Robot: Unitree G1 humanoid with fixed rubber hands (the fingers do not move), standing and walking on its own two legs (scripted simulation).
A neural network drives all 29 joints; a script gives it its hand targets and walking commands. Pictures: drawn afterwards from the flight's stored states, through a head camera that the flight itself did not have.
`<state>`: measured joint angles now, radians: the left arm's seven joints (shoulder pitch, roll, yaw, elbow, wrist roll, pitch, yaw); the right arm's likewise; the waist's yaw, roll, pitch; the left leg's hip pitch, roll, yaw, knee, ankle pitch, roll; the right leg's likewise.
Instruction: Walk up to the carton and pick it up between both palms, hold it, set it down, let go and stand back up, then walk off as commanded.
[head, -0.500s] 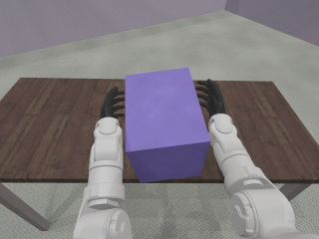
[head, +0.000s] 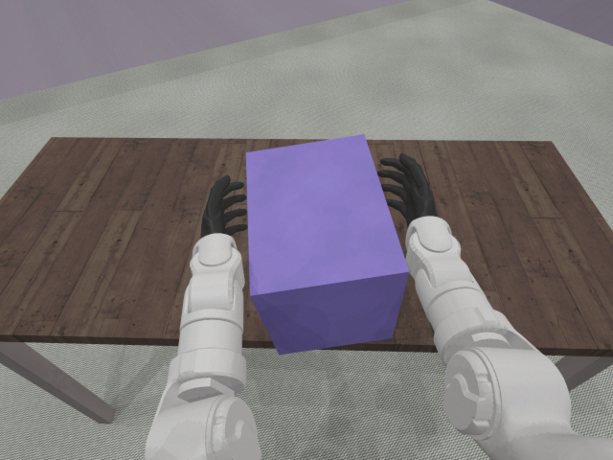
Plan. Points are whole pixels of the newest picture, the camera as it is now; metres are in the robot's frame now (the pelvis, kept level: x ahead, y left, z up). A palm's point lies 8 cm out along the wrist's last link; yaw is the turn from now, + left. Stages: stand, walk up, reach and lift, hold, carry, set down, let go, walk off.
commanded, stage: set down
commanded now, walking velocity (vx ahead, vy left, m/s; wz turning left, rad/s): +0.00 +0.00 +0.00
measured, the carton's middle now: (320, 247) +0.42 +0.04 +0.03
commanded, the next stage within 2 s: none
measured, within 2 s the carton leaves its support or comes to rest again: rests again in 0.80 s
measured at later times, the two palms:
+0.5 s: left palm (224, 230) +0.38 +0.17 +0.10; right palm (422, 209) +0.44 -0.09 +0.11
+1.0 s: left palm (233, 229) +0.39 +0.16 +0.09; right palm (429, 216) +0.43 -0.10 +0.10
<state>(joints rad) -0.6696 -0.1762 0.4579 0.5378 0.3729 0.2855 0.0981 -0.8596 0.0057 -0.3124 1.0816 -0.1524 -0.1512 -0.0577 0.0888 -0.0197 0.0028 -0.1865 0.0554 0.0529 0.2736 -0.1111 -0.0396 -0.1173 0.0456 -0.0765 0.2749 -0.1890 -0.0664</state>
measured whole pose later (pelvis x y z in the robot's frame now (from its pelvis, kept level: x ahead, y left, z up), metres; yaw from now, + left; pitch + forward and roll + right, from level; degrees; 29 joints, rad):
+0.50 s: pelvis +0.00 +0.00 +0.00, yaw -1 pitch +4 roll +1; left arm -0.73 -0.21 0.56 0.60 0.41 0.22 0.10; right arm -0.90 0.00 -0.40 1.09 -0.25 -0.12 -0.02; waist 0.11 -0.02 -0.02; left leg -0.23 0.06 0.09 0.26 -0.10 -0.03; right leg -0.18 0.04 -0.06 0.29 -0.18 -0.06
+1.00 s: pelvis +0.01 +0.01 +0.00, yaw -2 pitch +5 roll +0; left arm -0.71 -0.25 0.56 0.56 0.45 0.19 0.10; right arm -0.86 0.00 -0.43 1.05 -0.26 -0.12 0.02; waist 0.10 -0.03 -0.02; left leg -0.24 0.06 0.11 0.29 -0.13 -0.03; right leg -0.20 0.04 -0.05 0.31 -0.20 -0.06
